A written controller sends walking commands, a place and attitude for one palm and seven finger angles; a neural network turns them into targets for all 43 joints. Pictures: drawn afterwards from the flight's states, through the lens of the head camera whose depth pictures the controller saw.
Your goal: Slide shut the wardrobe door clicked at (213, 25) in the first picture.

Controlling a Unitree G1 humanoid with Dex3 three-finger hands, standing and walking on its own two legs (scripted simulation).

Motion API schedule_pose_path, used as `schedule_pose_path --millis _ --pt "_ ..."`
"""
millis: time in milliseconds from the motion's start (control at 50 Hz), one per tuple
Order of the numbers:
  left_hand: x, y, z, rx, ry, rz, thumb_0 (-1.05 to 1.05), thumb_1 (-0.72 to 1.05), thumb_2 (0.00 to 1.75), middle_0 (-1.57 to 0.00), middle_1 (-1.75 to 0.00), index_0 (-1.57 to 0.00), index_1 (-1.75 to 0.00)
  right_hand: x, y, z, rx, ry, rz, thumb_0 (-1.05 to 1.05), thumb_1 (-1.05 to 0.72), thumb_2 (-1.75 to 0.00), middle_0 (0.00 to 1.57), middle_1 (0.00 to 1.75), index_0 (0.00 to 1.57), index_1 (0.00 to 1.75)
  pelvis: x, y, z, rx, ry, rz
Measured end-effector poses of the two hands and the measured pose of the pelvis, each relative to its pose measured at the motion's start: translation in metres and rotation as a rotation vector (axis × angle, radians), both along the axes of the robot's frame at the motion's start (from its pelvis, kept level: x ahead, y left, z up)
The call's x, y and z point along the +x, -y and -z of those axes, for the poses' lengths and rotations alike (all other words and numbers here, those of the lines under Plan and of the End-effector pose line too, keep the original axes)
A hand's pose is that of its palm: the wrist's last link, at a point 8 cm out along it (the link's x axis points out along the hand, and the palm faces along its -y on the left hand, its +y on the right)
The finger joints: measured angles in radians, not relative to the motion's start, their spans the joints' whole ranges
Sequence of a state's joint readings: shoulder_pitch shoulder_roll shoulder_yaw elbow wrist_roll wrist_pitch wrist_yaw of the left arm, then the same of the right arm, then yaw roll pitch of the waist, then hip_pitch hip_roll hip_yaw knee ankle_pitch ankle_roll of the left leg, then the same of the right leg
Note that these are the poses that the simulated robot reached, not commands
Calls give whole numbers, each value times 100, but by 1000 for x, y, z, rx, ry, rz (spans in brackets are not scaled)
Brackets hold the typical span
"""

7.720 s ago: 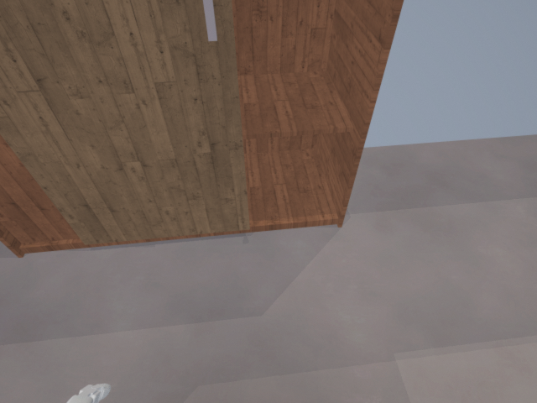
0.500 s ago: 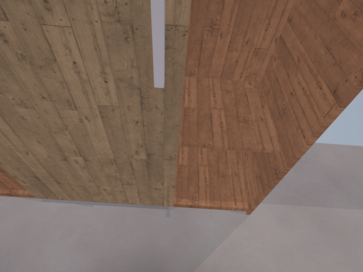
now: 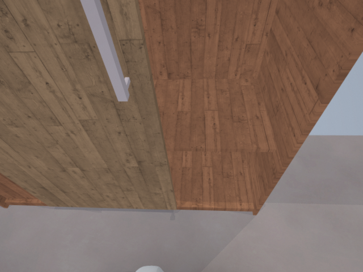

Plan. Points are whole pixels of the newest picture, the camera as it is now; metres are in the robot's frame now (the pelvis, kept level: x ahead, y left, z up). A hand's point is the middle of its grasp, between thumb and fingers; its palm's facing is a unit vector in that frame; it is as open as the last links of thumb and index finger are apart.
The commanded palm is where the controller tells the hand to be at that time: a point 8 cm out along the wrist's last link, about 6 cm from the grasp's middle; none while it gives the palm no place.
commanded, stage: come to a stop and stand still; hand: left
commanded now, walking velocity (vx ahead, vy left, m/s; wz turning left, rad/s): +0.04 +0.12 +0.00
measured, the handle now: (110, 44) +0.46 +0.16 +0.26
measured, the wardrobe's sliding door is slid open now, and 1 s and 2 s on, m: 0.42 0.42 0.42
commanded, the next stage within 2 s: look again from close up in 1.70 s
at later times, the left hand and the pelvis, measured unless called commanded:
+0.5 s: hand out of the picture -0.05 +0.20 -0.17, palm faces +0.07 -0.98 -0.20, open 7.4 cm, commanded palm none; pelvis -0.03 +0.03 +0.00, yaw +0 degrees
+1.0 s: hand out of the picture -0.01 +0.21 -0.16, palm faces +0.03 -0.97 -0.23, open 7.4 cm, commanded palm none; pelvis -0.03 +0.03 +0.00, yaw +0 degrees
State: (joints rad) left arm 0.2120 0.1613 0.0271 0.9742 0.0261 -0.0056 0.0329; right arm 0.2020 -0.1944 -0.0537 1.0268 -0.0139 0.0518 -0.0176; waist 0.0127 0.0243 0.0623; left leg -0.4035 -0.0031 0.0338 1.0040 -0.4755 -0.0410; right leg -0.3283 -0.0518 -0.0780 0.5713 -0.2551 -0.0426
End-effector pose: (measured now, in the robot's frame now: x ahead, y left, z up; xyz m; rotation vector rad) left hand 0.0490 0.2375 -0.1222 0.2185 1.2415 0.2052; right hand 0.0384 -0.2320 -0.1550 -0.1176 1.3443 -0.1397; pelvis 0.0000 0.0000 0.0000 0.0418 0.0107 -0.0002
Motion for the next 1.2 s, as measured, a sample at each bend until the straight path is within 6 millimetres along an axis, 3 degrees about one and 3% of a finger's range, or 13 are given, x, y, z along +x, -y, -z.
schedule_pose_path --millis 100,220,380,460,600,700,820,1020,1200 --pt "-13 3 -1 -23 20 -27 0 91 90 -20 -30 -20 -30 7 1 -13 -14 36 -36 1 -91 -90 20 30 20 30 -10 0 -6 8 -2 -5" --pt "-46 -17 15 -47 -26 -58 0 91 90 -20 -30 -20 -30 7 -13 -20 -44 113 -57 0 -91 -90 20 30 20 30 -21 -15 1 -20 3 1" --pt "-82 -25 18 -65 -108 -81 0 91 90 -20 -30 -20 -30 -37 -35 -18 -40 38 -51 0 -93 -90 20 30 20 30 -29 -26 -2 -9 11 -6" --pt "-98 -14 17 -69 -136 -85 0 91 90 -19 -30 -19 -30 -54 -38 -8 -16 -11 -43 1 -94 -90 20 30 20 30 -33 -26 0 -8 11 -4" --pt "-118 8 14 -114 -191 -64 0 91 90 -20 -30 -19 -30 -78 -42 -9 10 -51 -14 1 -93 -90 20 30 20 30 -37 -23 -6 -26 21 -2" --pt "-117 11 19 -119 -175 -34 0 90 90 -20 -30 -20 -30 -86 -43 -8 13 -44 -9 1 -92 -90 20 30 20 30 -41 -26 -1 -48 15 -10" --pt "-99 -6 18 -89 -132 -23 1 91 90 -20 -30 -20 -30 -88 -52 -4 25 -30 -8 1 -91 -90 20 30 20 30 -38 -31 0 -40 20 -10" --pt "-64 -24 10 -52 -63 -5 0 91 90 -20 -30 -19 -30 -78 -57 -5 29 -32 -18 1 -92 -90 20 30 20 30 -30 -35 -3 -31 21 -2" --pt "-58 -23 12 -62 -81 -7 0 92 90 -20 -30 -20 -30 -61 -48 -10 -2 -26 -25 1 -91 -90 20 30 20 30 -22 -35 -4 -30 19 0"
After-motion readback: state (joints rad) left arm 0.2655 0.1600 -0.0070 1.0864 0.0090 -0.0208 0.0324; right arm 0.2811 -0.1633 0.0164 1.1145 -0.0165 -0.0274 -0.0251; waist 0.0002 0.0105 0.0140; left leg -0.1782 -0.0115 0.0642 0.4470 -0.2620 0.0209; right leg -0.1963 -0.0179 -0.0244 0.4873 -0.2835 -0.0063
